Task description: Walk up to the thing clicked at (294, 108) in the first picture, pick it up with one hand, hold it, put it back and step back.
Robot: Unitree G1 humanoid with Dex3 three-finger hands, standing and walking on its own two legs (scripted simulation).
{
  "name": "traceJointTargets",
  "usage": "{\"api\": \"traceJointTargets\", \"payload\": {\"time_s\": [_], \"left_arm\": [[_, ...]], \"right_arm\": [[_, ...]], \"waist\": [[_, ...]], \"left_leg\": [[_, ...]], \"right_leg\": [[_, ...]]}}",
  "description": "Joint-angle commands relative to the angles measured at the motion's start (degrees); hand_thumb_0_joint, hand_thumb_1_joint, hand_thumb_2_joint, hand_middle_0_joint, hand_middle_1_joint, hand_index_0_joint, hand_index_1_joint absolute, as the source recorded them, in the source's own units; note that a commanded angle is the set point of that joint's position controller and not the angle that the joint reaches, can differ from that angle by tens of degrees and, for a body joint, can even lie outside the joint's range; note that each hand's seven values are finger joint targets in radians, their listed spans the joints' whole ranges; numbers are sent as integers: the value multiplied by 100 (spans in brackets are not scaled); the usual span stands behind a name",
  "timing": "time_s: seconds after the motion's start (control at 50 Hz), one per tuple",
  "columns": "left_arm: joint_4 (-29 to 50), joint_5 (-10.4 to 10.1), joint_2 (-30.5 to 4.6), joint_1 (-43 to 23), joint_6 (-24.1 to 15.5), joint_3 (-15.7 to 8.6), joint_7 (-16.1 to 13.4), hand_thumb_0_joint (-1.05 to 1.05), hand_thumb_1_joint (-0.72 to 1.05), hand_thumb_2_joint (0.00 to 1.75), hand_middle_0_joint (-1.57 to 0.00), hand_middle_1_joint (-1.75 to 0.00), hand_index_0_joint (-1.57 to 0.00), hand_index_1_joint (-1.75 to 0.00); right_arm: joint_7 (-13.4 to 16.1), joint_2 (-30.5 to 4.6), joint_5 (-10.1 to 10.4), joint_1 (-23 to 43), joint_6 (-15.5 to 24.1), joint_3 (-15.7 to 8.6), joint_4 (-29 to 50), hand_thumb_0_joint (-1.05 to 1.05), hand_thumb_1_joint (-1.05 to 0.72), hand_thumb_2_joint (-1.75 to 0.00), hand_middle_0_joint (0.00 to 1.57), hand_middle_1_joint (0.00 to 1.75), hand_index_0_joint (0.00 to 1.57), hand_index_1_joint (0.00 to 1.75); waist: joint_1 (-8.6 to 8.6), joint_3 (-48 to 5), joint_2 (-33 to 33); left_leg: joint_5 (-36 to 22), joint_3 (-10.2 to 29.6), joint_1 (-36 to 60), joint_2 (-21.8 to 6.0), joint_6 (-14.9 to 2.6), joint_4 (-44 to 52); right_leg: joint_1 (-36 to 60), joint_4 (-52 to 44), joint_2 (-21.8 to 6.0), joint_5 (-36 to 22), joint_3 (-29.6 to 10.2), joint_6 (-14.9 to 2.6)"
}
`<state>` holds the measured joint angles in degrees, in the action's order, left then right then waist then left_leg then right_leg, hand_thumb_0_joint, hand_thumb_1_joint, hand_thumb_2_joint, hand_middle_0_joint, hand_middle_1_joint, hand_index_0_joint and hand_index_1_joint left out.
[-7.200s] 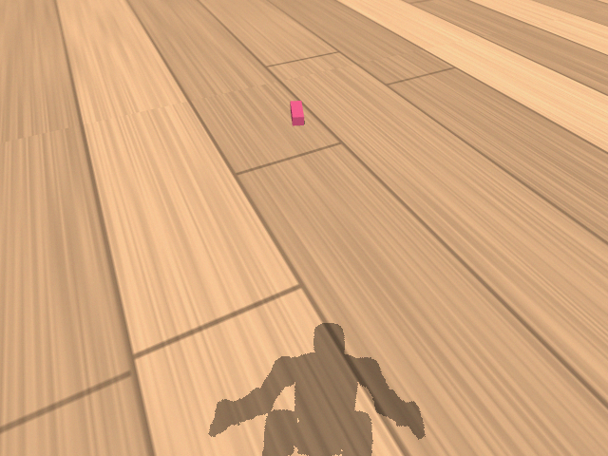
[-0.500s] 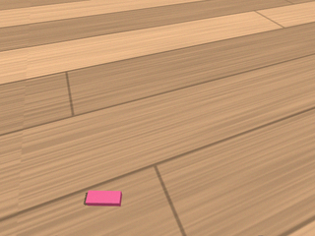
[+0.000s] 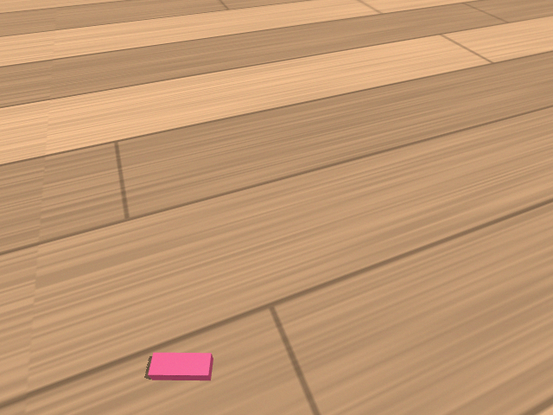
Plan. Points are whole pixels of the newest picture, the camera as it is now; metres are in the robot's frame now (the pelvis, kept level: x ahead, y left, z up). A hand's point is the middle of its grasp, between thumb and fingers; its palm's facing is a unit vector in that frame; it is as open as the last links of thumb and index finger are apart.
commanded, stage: stand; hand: left
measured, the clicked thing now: (181, 366) +0.43 +0.33 -0.75
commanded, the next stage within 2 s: none
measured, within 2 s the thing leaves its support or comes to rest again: neither
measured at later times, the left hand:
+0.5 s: hand out of the picture +0.12 +0.25 -0.15, palm faces -0.03 -0.94 -0.33, open 7.4 cm
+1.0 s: hand out of the picture +0.11 +0.25 -0.15, palm faces -0.04 -0.94 -0.34, open 7.4 cm
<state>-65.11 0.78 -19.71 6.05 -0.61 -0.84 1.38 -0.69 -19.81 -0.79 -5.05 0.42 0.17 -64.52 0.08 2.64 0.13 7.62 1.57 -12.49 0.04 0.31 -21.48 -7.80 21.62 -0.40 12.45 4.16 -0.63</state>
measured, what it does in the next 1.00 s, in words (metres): stands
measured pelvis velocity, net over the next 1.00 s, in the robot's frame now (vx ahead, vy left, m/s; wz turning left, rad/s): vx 0.03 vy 0.00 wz -0.02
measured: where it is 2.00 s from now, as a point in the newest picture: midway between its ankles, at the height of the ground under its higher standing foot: outside the picture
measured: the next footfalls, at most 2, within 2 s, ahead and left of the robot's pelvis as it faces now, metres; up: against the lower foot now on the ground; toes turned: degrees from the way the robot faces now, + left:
none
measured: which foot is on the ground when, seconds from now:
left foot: down 0.00-1.00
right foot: down 0.00-1.00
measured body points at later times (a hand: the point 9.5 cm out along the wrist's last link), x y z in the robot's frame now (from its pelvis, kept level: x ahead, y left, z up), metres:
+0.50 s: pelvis +0.03 +0.00 +0.00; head +0.05 +0.00 +0.45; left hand +0.12 +0.30 -0.13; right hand +0.12 -0.30 -0.13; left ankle +0.04 +0.12 -0.74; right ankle -0.01 -0.11 -0.74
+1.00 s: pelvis +0.03 +0.00 +0.00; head +0.05 +0.00 +0.45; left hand +0.12 +0.30 -0.13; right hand +0.11 -0.30 -0.13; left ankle +0.04 +0.12 -0.74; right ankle -0.01 -0.11 -0.74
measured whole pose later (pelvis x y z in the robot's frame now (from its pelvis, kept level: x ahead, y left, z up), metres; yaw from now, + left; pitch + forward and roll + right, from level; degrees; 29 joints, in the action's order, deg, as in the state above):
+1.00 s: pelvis +0.03 +0.00 +0.00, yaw -1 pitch -1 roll +0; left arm -65.5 0.6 -19.5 5.8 -1.0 -0.5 0.3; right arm -0.1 -19.6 -0.2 -3.9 0.5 0.2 -66.4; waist 0.2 2.7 0.0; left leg 8.5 0.4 -7.3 0.0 0.4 -17.2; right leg -2.7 16.6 -0.3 12.5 3.0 -0.5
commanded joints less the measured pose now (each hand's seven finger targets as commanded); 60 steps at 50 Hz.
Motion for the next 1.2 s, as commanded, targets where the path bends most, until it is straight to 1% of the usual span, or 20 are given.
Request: {"api": "traceJointTargets", "payload": {"time_s": [0.0,0.04,0.08,0.12,0.16,0.24,0.26,0.34,0.4,0.44,0.52,0.58,0.66,0.72,0.74,0.86,0.98,1.04,1.06,1.18], "left_arm": [[289,-24,-1218,-286,-183,-203,-137,0,90,90,-20,-30,-20,-30],[302,-29,-1176,-291,-194,-190,-149,0,90,90,-20,-30,-20,-30],[264,-45,-1174,-244,-201,-192,-161,0,90,90,-20,-30,-20,-30],[248,-41,-1158,-216,-201,-187,-167,0,90,90,-20,-30,-20,-30],[249,-56,-1145,-204,-193,-187,-165,0,90,90,-20,-30,-20,-30],[247,-43,-1190,-263,-186,-210,-180,0,90,90,-20,-30,-20,-30],[248,-41,-1153,-236,-187,-204,-180,0,90,90,-20,-30,-20,-30],[221,-47,-1140,-217,-171,-199,-200,0,90,90,-20,-30,-20,-30],[270,-57,-1151,-265,-163,-215,-189,0,90,90,-20,-30,-20,-30],[265,-58,-1155,-265,-161,-209,-203,0,90,90,-20,-30,-20,-30],[251,-41,-1151,-295,-142,-209,-205,0,90,90,-20,-30,-20,-30],[251,-39,-1143,-335,-140,-198,-202,0,90,90,-20,-30,-20,-30],[264,-41,-1175,-325,-144,-211,-208,0,90,90,-20,-30,-20,-30],[248,-41,-1137,-251,-153,-190,-208,0,90,90,-20,-30,-20,-30],[269,-48,-1170,-311,-163,-194,-208,0,90,90,-20,-30,-20,-30],[259,-33,-1186,-257,-139,-200,-215,0,90,90,-20,-30,-20,-30],[290,-51,-1215,-273,-144,-204,-218,0,90,90,-20,-30,-20,-30],[265,-50,-1202,-213,-130,-201,-205,0,90,90,-20,-30,-20,-30],[257,-45,-1170,-174,-132,-188,-205,0,90,90,-20,-30,-20,-30],[275,-41,-1190,-163,-140,-190,-209,0,90,90,-20,-30,-20,-30]], "right_arm": [[76,-1171,-8,278,175,-220,337,0,-90,-90,20,30,20,30],[77,-1170,-8,310,188,-216,336,0,-90,-90,20,30,20,30],[83,-1183,3,296,175,-218,301,0,-90,-90,20,30,20,30],[89,-1190,12,319,178,-220,300,0,-90,-90,20,30,20,30],[94,-1175,8,318,184,-206,270,0,-90,-90,20,30,20,30],[111,-1148,19,358,182,-196,247,0,-90,-90,20,30,20,30],[113,-1183,17,338,190,-197,245,0,-90,-90,20,30,20,30],[125,-1152,22,403,166,-192,234,0,-90,-90,20,30,20,30],[141,-1224,18,382,189,-203,211,0,-90,-90,20,30,20,30],[141,-1168,17,402,187,-188,217,0,-90,-90,20,30,20,30],[150,-1165,29,476,169,-186,205,0,-90,-90,20,30,20,30],[142,-1177,23,476,160,-189,186,0,-90,-90,20,30,20,30],[140,-1200,20,486,161,-212,192,0,-90,-90,20,30,20,30],[131,-1165,33,518,168,-204,201,0,-90,-90,20,30,20,30],[135,-1169,41,425,170,-199,184,0,-90,-90,20,30,20,30],[131,-1133,34,457,157,-197,186,0,-90,-90,20,30,20,30],[136,-1173,42,351,157,-195,178,0,-90,-90,20,30,20,30],[136,-1172,35,379,162,-176,167,0,-90,-90,20,30,20,30],[132,-1181,47,430,166,-176,195,0,-90,-90,20,30,20,30],[134,-1203,42,321,151,-166,203,0,-90,-90,20,30,20,30]], "waist": [[42,-434,-49],[21,-511,-44],[15,-499,-28],[9,-574,-38],[-5,-524,-16],[1,-631,31],[-8,-713,55],[-16,-601,-89],[-17,-823,174],[-21,-764,18],[-16,-654,-15],[2,-502,2],[-10,-641,22],[-23,-621,-47],[19,-669,-18],[-11,-570,-84],[29,-646,-1],[-5,-485,41],[-19,-459,7],[-4,-532,31]], "left_leg": [[-96,654,254,-656,-151,478],[-515,609,342,-681,-145,434],[-478,595,311,-681,-145,464],[-752,576,423,-703,-151,423],[-732,572,462,-703,-118,486],[-931,558,558,-738,-127,482],[-1156,544,602,-757,-148,422],[-1289,507,606,-745,-125,415],[-1462,477,778,-778,-119,420],[-1691,462,760,-786,-118,372],[-1501,477,784,-786,-106,464],[-1037,487,680,-770,-97,571],[-1091,463,763,-772,-108,550],[-1324,464,796,-770,-110,516],[-1350,455,806,-780,-113,521],[-1105,473,754,-752,-100,575],[-1208,447,804,-761,-107,536],[-1000,486,702,-743,-77,626],[-1217,487,794,-769,-97,571],[-1125,460,817,-760,-129,532]], "right_leg": [[-14,-714,-764,12,-853,-72],[125,-663,-766,-436,-799,-47],[222,-684,-771,-466,-793,-27],[307,-643,-784,-805,-782,-15],[257,-676,-763,-716,-776,-23],[374,-640,-779,-914,-761,-14],[472,-604,-788,-1188,-746,-4],[459,-622,-774,-1359,-695,27],[566,-592,-791,-1404,-730,-10],[593,-545,-800,-1723,-691,12],[473,-619,-766,-1445,-673,22],[401,-750,-771,-985,-722,19],[462,-725,-795,-1052,-734,-6],[481,-712,-792,-1339,-697,11],[548,-719,-813,-1364,-729,-5],[446,-753,-776,-1065,-677,-9],[532,-744,-809,-1228,-741,-45],[428,-777,-770,-914,-726,-37],[394,-750,-765,-1102,-705,-21],[452,-769,-797,-1156,-729,-35]]}}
